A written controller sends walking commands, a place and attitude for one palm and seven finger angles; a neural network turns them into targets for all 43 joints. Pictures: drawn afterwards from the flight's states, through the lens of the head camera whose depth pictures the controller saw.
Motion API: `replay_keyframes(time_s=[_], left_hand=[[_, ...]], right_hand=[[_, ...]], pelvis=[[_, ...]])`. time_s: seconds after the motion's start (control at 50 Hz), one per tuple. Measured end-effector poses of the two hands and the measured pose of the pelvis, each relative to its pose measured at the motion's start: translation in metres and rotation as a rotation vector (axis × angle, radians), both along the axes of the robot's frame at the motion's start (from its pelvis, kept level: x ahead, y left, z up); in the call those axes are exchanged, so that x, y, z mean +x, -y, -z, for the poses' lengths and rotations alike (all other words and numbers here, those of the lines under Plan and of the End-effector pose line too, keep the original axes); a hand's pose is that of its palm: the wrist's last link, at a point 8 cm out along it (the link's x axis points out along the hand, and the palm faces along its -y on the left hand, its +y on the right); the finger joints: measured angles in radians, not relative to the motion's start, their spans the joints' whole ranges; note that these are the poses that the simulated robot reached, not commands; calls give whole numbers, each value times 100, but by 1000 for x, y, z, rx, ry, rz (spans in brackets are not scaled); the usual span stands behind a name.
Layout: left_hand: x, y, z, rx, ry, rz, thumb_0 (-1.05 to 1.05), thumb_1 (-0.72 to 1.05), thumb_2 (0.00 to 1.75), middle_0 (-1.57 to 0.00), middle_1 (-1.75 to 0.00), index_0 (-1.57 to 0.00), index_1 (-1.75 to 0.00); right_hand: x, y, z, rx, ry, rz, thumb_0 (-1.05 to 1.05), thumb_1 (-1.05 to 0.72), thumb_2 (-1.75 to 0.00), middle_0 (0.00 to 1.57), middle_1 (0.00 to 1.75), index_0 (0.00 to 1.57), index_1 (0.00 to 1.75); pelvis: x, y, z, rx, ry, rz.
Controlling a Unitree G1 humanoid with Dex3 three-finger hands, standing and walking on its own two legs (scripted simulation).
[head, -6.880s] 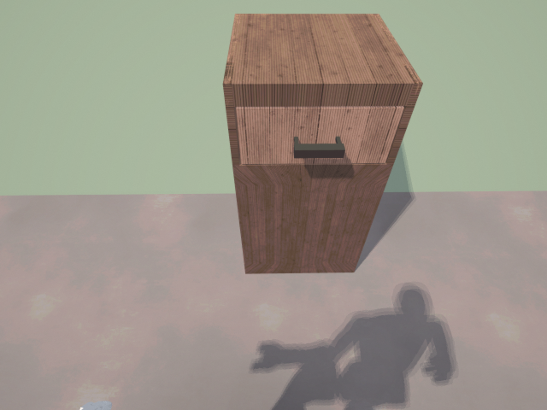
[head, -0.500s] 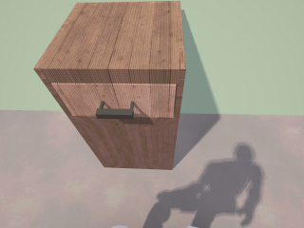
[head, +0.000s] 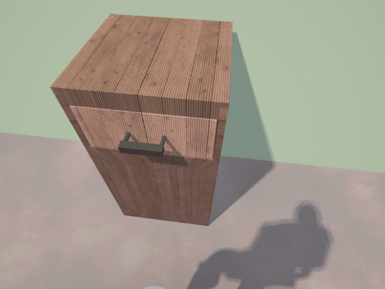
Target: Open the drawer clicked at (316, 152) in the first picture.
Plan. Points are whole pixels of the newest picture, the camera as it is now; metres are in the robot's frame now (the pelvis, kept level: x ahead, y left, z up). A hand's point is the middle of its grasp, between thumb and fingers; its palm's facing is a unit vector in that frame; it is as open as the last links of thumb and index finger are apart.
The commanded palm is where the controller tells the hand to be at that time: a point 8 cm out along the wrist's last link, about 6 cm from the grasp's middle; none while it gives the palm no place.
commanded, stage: come to a stop and stand still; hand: left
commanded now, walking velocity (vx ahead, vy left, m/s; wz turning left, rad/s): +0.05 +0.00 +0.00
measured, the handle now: (143, 142) +0.49 +0.20 -0.06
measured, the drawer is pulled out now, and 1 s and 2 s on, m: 0.00 0.00 0.00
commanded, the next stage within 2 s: look again from close up in 1.56 s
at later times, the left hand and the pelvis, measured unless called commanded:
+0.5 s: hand out of the picture +0.03 +0.29 -0.16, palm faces -0.04 -0.96 -0.27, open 7.4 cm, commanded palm none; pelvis -0.02 +0.10 +0.00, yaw -3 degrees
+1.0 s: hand out of the picture +0.02 +0.26 -0.17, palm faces -0.04 -0.98 -0.18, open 7.3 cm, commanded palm none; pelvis +0.02 +0.09 +0.00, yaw -3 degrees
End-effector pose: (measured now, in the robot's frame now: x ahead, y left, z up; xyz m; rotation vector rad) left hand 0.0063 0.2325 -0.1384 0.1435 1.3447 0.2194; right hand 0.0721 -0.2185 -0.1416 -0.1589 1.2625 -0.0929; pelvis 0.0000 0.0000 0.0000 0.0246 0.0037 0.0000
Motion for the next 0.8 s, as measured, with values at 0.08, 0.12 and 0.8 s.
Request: replay_keyframes(time_s=[0.08,0.12,0.8], left_hand=[[-15,-13,-7,15,-29,-5,1,91,90,-20,-29,-20,-30],[-22,-21,-11,34,-41,15,1,91,90,-20,-29,-20,-30],[8,-89,2,-29,-47,121,1,92,90,-20,-29,-20,-30]], right_hand=[[-14,-4,-2,1,-28,7,0,-92,-90,20,30,20,30],[-18,-7,-2,1,-19,19,0,-91,-90,19,30,20,30],[-114,-111,6,26,-161,118,0,-91,-90,20,30,20,30]], pelvis=[[-3,-8,-4,20,-7,-1],[-5,-17,-5,20,-9,20],[0,-101,0,-21,19,62]])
